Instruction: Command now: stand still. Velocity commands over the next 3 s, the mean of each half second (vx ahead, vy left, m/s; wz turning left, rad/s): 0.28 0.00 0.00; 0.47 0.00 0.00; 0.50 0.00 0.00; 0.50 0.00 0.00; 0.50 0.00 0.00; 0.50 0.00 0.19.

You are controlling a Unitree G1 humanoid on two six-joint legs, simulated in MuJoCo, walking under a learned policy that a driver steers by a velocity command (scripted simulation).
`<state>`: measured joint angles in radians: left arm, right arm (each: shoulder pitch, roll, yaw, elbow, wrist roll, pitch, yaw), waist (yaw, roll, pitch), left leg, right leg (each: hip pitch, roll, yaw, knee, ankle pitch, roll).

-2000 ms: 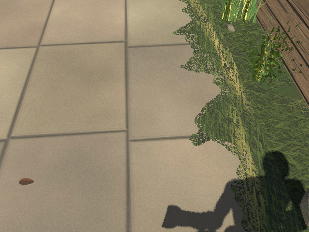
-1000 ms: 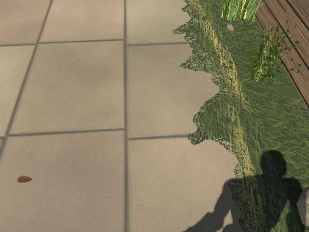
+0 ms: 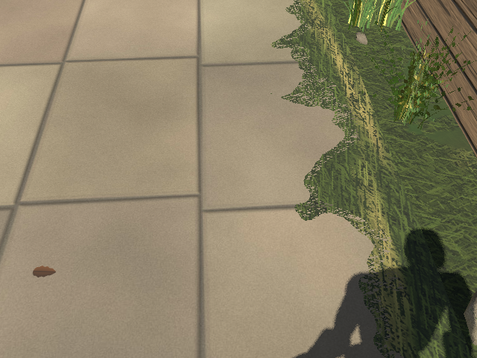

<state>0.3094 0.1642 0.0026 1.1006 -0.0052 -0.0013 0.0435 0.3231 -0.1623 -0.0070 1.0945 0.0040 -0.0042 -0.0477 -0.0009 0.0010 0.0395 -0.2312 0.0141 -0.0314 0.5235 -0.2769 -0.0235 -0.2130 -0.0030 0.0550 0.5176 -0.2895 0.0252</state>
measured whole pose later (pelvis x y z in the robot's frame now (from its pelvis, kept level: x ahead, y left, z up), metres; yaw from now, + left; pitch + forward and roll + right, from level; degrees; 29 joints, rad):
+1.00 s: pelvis +0.40 +0.03 +0.01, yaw -1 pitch +1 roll +2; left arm 0.16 0.26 0.05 0.88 -0.01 -0.09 0.02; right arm 0.37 -0.23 -0.04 0.99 0.00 -0.10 0.02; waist -0.05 -0.04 -0.01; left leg -0.11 -0.08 0.06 0.24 -0.15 0.08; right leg -0.71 -0.14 0.04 0.95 -0.06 -0.02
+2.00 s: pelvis +0.97 +0.02 +0.01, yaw +0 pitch +1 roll +0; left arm 0.23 0.27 0.06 0.93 -0.02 -0.09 0.01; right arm 0.25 -0.24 -0.06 0.92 0.00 -0.10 0.03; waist -0.02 -0.04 0.02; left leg -0.25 -0.05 0.07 0.37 -0.14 0.08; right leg -0.52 -0.09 0.03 1.13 -0.30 -0.05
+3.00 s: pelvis +1.54 +0.01 -0.02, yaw +8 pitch +2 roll -1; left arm 0.30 0.26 0.06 0.98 0.00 -0.07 0.01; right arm 0.08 -0.26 -0.08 0.82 0.02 -0.07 0.04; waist 0.02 0.00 0.04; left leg -0.50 -0.04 0.04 0.61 -0.15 0.09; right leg -0.13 -0.03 -0.06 0.92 -0.46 0.01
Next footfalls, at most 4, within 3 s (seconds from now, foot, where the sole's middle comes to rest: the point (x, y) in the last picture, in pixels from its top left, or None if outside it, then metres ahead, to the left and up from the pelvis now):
0.70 left None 0.42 0.11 -0.77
1.26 right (293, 283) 0.73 -0.13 -0.77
1.80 left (219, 200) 1.05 0.10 -0.77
2.38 right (280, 138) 1.36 -0.13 -0.77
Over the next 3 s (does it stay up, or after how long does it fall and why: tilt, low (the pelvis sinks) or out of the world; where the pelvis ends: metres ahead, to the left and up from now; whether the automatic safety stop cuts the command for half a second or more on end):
stays up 1.54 0.01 -0.02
